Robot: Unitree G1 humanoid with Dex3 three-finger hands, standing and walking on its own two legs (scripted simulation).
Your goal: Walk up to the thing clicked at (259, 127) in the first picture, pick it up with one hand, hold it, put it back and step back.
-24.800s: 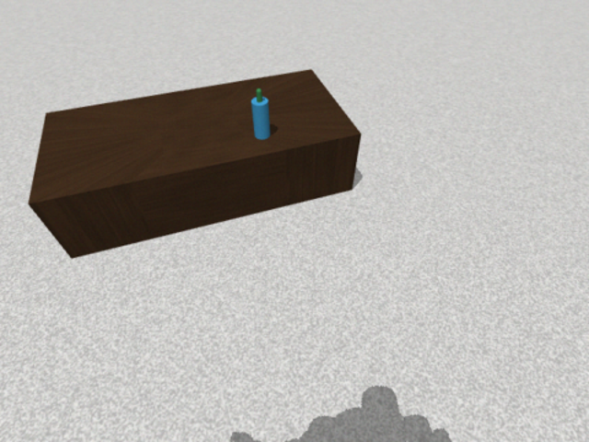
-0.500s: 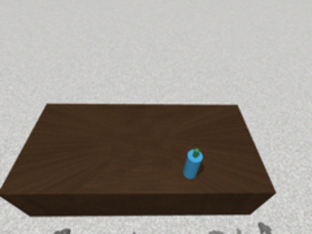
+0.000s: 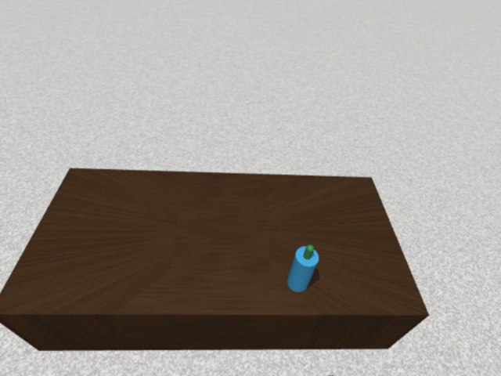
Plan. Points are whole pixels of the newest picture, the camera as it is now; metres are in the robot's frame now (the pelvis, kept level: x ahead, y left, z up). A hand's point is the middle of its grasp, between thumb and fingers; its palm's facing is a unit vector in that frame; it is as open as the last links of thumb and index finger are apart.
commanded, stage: home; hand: right
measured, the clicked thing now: (303, 265) +0.50 -0.18 -0.34
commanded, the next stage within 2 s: stand in 0.72 s
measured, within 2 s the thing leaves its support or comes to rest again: neither
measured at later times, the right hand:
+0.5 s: hand out of the picture +0.06 -0.24 -0.15, palm faces -0.02 +0.93 -0.38, open 17.5 cm
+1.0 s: hand out of the picture +0.09 -0.25 -0.15, palm faces -0.03 +0.93 -0.37, open 16.1 cm
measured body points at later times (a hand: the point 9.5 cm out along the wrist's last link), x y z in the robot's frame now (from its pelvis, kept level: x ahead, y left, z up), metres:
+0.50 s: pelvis -0.01 +0.01 +0.00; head -0.01 +0.03 +0.45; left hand +0.03 +0.30 -0.15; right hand +0.06 -0.29 -0.12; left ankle +0.04 +0.13 -0.74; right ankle -0.01 -0.14 -0.74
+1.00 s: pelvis +0.01 +0.01 +0.00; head +0.01 +0.02 +0.45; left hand +0.07 +0.30 -0.14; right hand +0.09 -0.29 -0.12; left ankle +0.04 +0.13 -0.74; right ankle -0.01 -0.14 -0.74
